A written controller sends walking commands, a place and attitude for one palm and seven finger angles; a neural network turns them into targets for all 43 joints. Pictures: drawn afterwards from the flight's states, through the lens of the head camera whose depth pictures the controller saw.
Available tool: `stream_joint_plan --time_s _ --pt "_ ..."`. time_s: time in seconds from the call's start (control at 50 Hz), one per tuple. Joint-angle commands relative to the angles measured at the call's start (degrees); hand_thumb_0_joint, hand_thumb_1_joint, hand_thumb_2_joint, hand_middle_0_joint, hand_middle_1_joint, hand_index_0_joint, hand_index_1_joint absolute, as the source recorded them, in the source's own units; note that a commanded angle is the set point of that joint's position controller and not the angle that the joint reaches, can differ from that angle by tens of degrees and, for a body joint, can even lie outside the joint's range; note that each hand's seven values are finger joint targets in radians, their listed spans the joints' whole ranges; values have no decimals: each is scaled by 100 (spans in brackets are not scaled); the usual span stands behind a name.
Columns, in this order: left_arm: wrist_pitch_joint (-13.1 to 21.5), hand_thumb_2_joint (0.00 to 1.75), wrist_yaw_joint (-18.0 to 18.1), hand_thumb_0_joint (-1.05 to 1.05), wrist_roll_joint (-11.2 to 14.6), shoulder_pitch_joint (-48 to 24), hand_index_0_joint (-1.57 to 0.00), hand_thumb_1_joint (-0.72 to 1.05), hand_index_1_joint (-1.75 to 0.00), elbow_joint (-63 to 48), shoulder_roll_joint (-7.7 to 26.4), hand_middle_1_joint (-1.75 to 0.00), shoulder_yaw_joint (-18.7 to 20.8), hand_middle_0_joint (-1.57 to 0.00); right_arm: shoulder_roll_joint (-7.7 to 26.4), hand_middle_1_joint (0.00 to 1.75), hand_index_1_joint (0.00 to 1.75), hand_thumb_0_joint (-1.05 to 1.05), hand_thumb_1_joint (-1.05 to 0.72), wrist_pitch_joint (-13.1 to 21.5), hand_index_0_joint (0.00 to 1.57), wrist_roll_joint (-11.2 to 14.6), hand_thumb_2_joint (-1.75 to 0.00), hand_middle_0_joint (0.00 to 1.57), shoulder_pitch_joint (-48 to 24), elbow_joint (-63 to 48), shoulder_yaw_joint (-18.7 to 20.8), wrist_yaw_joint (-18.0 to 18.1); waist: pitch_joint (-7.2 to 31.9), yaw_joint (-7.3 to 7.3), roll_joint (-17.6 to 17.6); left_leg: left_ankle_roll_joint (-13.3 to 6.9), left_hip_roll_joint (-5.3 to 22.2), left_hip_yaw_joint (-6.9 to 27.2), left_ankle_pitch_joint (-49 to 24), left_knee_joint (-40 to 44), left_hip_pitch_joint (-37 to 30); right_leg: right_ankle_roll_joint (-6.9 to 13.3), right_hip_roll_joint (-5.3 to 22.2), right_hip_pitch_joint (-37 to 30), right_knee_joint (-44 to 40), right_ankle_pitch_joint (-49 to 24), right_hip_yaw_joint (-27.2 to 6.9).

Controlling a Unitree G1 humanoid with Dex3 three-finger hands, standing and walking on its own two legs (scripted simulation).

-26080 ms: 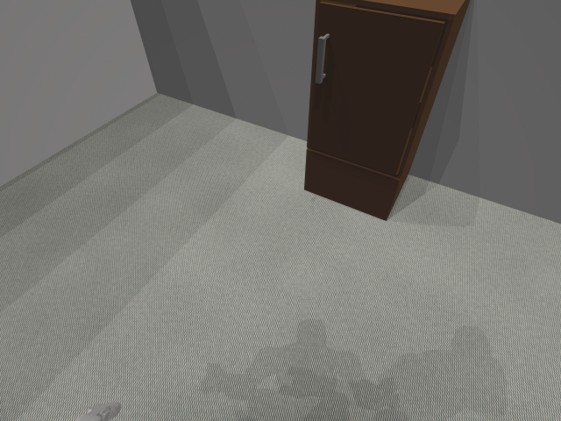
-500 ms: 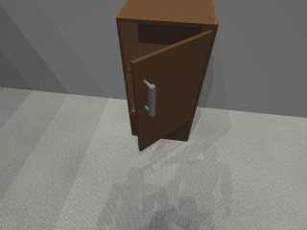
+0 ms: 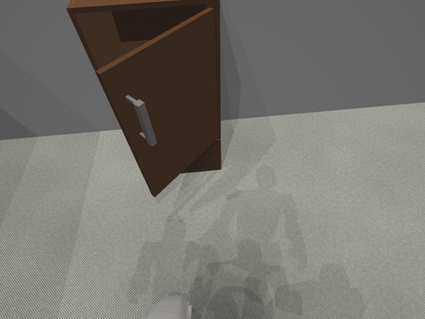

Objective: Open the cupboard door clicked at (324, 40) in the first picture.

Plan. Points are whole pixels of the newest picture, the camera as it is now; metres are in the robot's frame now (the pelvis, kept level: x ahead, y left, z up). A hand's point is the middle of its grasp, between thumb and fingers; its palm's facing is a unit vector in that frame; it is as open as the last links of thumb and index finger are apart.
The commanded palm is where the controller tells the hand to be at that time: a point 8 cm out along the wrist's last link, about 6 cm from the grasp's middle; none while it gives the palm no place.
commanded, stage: walk to a spot facing it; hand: left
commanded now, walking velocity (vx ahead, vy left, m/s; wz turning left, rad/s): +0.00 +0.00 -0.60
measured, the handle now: (141, 121) +0.60 +0.26 -0.05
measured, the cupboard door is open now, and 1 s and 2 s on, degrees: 45 45 45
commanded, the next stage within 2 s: none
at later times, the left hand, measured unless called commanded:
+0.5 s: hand out of the picture +0.11 +0.25 -0.17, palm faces -0.20 -0.96 -0.22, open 7.4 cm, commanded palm none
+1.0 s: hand (155, 303) +0.16 +0.15 -0.17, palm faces -0.56 -0.81 -0.21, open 7.4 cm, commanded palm none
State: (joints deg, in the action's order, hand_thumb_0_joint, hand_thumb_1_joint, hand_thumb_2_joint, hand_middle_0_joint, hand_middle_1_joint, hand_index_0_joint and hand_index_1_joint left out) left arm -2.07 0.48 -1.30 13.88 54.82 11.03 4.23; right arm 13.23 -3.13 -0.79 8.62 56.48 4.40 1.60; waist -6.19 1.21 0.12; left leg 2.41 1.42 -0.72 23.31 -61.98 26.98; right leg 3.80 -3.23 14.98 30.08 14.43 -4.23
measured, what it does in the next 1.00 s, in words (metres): steps on the spot, turning right: left foot, then right foot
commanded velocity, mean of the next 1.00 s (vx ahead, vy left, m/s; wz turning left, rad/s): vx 0.02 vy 0.00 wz -0.60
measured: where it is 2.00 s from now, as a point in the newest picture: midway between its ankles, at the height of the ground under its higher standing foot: outside the picture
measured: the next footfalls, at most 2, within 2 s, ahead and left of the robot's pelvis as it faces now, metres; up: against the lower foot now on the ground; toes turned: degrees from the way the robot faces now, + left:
left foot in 0.32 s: +0.07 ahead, +0.16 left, +0.00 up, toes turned -12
right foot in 0.68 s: -0.02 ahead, -0.10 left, +0.00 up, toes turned -29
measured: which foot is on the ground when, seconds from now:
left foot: up 0.00-0.30, down 0.32-0.68, up 0.70-1.00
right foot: down 0.00-0.30, up 0.32-0.66, down 0.68-1.00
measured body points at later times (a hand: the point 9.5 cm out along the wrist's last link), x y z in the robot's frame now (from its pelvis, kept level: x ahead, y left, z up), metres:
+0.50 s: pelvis +0.00 +0.05 +0.00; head +0.04 +0.07 +0.45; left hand +0.12 +0.30 -0.15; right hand +0.02 -0.21 -0.12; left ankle +0.03 +0.17 -0.74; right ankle -0.04 -0.09 -0.66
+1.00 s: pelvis -0.02 +0.04 -0.01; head +0.02 +0.03 +0.44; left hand +0.19 +0.19 -0.15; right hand -0.11 -0.22 -0.14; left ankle +0.07 +0.14 -0.72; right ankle -0.06 -0.08 -0.74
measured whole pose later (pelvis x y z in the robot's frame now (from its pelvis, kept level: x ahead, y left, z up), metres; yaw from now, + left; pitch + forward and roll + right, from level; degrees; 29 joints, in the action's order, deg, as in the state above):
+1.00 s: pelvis -0.02 +0.04 -0.01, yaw -36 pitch +0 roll +1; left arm -3.2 -0.7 -1.8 10.6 51.3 12.2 3.5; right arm 12.7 -1.9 -0.3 11.4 51.9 3.7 1.2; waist -4.6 -0.3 -1.7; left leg 3.2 1.7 -1.9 22.4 -42.7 21.1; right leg 0.1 -2.3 18.7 32.1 13.3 -6.6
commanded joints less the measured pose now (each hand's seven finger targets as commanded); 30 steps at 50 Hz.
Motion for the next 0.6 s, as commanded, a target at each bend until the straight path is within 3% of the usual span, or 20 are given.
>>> stream_joint_plan --time_s 0.0,0.08,0.16,0.2,0.24,0.26,0.28,0.3,0.32,0.34,0.36,0.4,0.44,0.5,0.58 --pt "142 90 105 0 -8 452 -20 90 -30 -298 1125 -30 287 -20 305 30 30 0 -90 139 20 5 -90 20 -221 -566 49 25 863 124 -597 98 66 223 -59 226 515 654 1433 -1116 -959 -2047 -1898" --pt "115 90 78 0 -22 497 -20 90 -30 -349 1160 -30 308 -20 355 30 30 0 -90 165 20 17 -90 20 -406 -733 34 55 772 166 -807 99 4 268 35 661 471 740 1391 -1065 -964 -2077 -2109" --pt "87 90 75 0 -51 424 -20 90 -30 -428 1264 -30 349 -20 315 30 30 0 -90 228 20 71 -90 20 -462 -850 22 74 833 170 -793 34 -150 271 284 1574 -69 820 1339 -836 -797 -2420 -2445" --pt "66 90 62 0 -55 231 -20 90 -30 -483 1263 -30 349 -20 328 30 30 0 -90 245 20 96 -90 20 -232 -831 32 79 812 17 -891 3 -203 273 95 2167 -595 679 1237 -366 -739 -2157 -2499" --pt "40 90 49 0 -4 -57 -20 90 -30 -579 1207 -30 329 -20 406 30 30 0 -90 314 20 104 -90 20 272 -687 37 112 997 -248 -740 -50 -186 237 -701 3439 -1761 307 926 262 -457 -1729 -2254" --pt "28 90 37 0 41 -93 -20 90 -30 -644 988 -30 276 -20 685 30 30 0 -90 369 20 79 -90 20 492 -628 72 148 1060 -350 -142 -217 430 783 -737 4138 -2630 20 450 1130 -46 -713 -1815" --pt "35 90 -39 0 103 23 -20 90 -30 -750 660 -30 203 -20 1255 30 30 0 -90 416 20 -20 -90 20 552 -703 166 166 1020 -321 1517 -727 2001 2420 -751 4817 -3023 -332 -299 2091 1139 1365 -739" --pt "45 90 -59 0 33 -152 -20 90 -30 -821 834 -30 210 -20 1369 30 30 0 -90 375 20 -33 -90 20 611 -785 179 174 843 -336 1430 -1216 2729 2789 -1234 4834 -2429 -539 -9 2060 2315 2047 -177" --pt "42 90 -110 0 -15 -203 -20 90 -30 -888 929 -30 258 -20 1288 30 30 0 -90 353 20 -101 -90 20 414 -887 121 200 632 -240 837 -1421 2677 2537 -1491 4802 -1753 -614 180 1887 3033 1893 -136" --pt "20 90 -150 0 -77 -100 -20 90 -30 -764 916 -30 296 -20 1007 30 30 0 -90 397 20 -143 -90 20 267 -904 44 177 585 -98 575 -1304 2245 2017 -1870 4724 -1684 -637 155 1868 3470 1490 -49" --pt "-9 90 -179 0 -66 -92 -20 90 -30 -658 836 -30 310 -20 938 30 30 0 -90 390 20 -138 -90 20 120 -926 4 181 484 -15 867 -1165 1961 1498 -2241 4577 -1525 -676 247 1871 3730 1286 -21" --pt "-42 90 -237 0 -24 -29 -20 90 -30 -662 740 -30 269 -20 772 30 30 0 -90 388 20 -115 -90 20 1 -990 -54 182 468 56 1021 -962 1553 596 -2773 4364 -1625 -722 362 1883 3713 964 211" --pt "-55 90 -257 0 -7 -155 -20 90 -30 -728 655 -30 208 -20 793 30 30 0 -90 397 20 -121 -90 20 318 -878 -36 182 622 -59 1050 -914 1442 247 -3397 4158 -2042 -758 378 1826 3182 951 454" --pt "-42 90 -278 0 -3 -465 -20 90 -30 -797 596 -30 140 -20 877 30 30 0 -90 372 20 -116 -90 20 671 -733 20 142 675 -246 1141 -906 1530 -15 -3493 4024 -2166 -718 422 1428 2174 933 752" --pt "-8 90 -283 0 15 -447 -20 90 -30 -782 618 -30 110 -20 1076 30 30 0 -90 337 20 -114 -90 20 732 -681 92 76 677 -237 1226 -869 1766 -125 -3113 3787 -1843 -523 353 622 1159 916 929"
